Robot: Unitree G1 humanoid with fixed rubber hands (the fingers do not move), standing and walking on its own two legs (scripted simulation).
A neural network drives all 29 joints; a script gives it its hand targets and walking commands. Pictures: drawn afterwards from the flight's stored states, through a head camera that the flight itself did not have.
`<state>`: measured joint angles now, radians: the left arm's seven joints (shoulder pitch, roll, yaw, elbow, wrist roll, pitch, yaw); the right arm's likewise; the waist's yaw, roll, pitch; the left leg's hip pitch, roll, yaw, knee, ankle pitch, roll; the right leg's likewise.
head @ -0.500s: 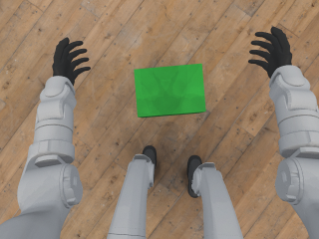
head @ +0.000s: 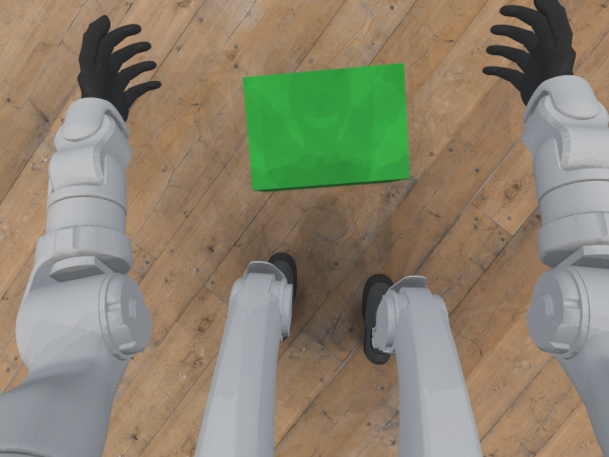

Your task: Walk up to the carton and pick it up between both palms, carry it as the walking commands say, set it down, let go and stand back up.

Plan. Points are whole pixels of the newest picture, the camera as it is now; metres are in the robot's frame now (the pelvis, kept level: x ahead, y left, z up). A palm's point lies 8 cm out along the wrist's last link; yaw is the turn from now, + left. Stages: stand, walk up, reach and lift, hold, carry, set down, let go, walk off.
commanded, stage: reach and lift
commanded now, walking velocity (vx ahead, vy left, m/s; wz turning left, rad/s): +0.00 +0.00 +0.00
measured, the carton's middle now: (325, 135) +0.51 +0.04 -0.48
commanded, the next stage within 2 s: none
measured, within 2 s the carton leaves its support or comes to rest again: neither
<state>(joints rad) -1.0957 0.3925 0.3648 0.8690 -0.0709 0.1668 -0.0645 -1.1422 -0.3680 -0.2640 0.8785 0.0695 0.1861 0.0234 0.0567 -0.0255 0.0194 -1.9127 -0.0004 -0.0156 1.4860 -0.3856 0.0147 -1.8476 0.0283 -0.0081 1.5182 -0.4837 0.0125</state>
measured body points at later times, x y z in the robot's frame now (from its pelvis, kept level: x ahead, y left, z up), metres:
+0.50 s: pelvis -0.04 +0.00 -0.13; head +0.34 +0.04 +0.10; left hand +0.49 +0.28 -0.30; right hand +0.54 -0.16 -0.29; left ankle +0.11 +0.11 -0.52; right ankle +0.08 -0.12 -0.52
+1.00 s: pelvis -0.03 +0.00 -0.21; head +0.35 +0.01 +0.02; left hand +0.48 +0.29 -0.41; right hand +0.52 -0.17 -0.42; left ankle +0.11 +0.11 -0.52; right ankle +0.08 -0.12 -0.52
